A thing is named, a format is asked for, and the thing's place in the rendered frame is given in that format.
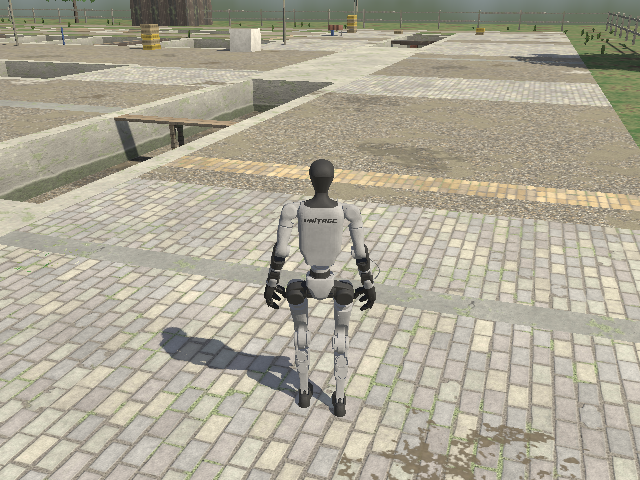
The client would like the robot left upper arm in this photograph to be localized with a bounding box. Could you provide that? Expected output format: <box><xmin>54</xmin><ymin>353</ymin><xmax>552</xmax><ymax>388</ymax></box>
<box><xmin>275</xmin><ymin>202</ymin><xmax>300</xmax><ymax>258</ymax></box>

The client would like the robot right forearm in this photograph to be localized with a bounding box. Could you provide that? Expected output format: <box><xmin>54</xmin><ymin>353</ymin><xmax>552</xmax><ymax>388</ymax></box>
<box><xmin>356</xmin><ymin>244</ymin><xmax>374</xmax><ymax>289</ymax></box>

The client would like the humanoid robot torso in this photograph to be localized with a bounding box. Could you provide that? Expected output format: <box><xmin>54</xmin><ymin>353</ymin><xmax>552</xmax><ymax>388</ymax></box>
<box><xmin>297</xmin><ymin>198</ymin><xmax>345</xmax><ymax>300</ymax></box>

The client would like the right robot hand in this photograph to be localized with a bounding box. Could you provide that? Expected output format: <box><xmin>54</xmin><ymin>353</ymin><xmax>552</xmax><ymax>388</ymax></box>
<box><xmin>353</xmin><ymin>286</ymin><xmax>376</xmax><ymax>311</ymax></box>

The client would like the left robot foot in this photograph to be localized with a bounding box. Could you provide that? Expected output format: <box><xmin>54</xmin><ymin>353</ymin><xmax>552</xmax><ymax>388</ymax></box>
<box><xmin>298</xmin><ymin>382</ymin><xmax>313</xmax><ymax>408</ymax></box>

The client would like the left robot hand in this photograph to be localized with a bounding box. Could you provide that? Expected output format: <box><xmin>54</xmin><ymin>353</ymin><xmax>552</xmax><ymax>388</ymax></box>
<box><xmin>264</xmin><ymin>284</ymin><xmax>287</xmax><ymax>309</ymax></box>

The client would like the robot left forearm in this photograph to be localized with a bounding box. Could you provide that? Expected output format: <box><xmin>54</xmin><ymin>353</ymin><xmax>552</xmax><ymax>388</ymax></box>
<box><xmin>266</xmin><ymin>242</ymin><xmax>285</xmax><ymax>287</ymax></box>

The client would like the robot right upper arm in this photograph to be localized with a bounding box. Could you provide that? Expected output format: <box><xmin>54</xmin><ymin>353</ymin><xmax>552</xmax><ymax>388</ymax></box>
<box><xmin>342</xmin><ymin>203</ymin><xmax>366</xmax><ymax>259</ymax></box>

